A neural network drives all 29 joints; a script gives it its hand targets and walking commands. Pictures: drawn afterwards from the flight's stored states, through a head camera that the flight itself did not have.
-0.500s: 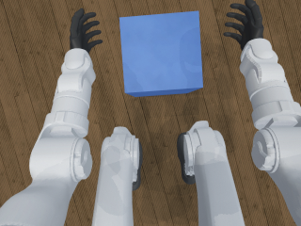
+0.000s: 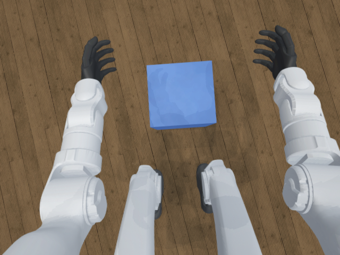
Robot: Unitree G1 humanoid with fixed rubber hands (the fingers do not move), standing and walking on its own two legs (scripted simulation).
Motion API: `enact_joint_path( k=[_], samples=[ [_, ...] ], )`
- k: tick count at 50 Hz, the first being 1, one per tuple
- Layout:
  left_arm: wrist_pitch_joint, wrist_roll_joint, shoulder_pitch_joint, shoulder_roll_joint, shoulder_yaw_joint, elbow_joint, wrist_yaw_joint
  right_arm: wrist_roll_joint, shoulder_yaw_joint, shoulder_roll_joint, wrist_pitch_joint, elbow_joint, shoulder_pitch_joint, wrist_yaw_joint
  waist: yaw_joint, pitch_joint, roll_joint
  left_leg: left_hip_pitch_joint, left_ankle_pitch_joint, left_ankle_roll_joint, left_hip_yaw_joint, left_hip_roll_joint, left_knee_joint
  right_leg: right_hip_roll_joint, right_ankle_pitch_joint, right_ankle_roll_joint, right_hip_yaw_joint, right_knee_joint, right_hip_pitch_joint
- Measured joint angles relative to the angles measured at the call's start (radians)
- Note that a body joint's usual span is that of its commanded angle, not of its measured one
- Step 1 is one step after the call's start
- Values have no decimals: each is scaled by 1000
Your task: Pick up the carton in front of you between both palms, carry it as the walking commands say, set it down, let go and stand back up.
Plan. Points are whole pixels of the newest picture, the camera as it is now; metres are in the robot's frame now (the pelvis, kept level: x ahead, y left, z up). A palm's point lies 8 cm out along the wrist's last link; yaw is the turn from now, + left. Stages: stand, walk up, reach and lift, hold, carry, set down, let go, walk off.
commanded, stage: set down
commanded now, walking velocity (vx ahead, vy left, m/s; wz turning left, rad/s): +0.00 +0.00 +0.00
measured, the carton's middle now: (180, 100) +0.49 -0.02 -0.45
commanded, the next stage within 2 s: let go in 0.16 s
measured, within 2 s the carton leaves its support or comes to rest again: neither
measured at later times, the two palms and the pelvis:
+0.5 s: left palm (50, 106) +0.41 +0.19 +0.02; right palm (339, 92) +0.40 -0.24 +0.02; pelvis +0.05 -0.01 +0.13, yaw -1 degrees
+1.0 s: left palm out of the picture +0.27 +0.23 +0.13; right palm out of the picture +0.26 -0.23 +0.13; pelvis +0.10 +0.00 +0.21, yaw -1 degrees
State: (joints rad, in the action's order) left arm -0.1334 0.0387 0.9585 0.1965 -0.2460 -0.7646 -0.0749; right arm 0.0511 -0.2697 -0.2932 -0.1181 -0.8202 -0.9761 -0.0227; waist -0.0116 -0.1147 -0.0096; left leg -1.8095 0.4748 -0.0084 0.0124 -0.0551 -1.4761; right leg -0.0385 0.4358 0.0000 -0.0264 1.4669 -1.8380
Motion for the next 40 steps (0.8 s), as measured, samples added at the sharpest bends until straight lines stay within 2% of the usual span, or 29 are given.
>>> enact_joint_path(
  k=[10, 15, 19, 24, 40],
  samples=[
    [32, -33, -56, -15, -20, -16, 27, -42, -25, 26, 30, -11, 55, -16, 1, -13, 2, 182, -72, -1, 10, 2, 232, 3, -67, 4, -2, -228, 183],
    [37, -74, -123, -24, -9, 6, 36, -87, -18, 42, 34, 15, 124, -19, 3, -11, 3, 276, -99, -2, 15, 6, 331, 2, -94, 7, -2, -328, 278],
    [37, -103, -261, -36, 20, 70, 44, -118, 9, 60, 32, 84, 261, -20, 3, 2, 3, 395, -116, -1, 18, 10, 424, 2, -110, 9, -4, -420, 397],
    [54, -100, -465, -36, 55, 144, 64, -106, 51, 72, 46, 169, 463, -26, 1, 23, 4, 580, -130, 1, 21, 15, 541, 0, -123, 12, -6, -535, 580],
    [155, -57, -934, -29, 141, 214, 105, -64, 163, 108, 141, 281, 963, -22, 6, 49, 5, 1148, -164, 10, 30, 24, 842, 2, -154, 13, -9, -835, 1150]
  ],
)
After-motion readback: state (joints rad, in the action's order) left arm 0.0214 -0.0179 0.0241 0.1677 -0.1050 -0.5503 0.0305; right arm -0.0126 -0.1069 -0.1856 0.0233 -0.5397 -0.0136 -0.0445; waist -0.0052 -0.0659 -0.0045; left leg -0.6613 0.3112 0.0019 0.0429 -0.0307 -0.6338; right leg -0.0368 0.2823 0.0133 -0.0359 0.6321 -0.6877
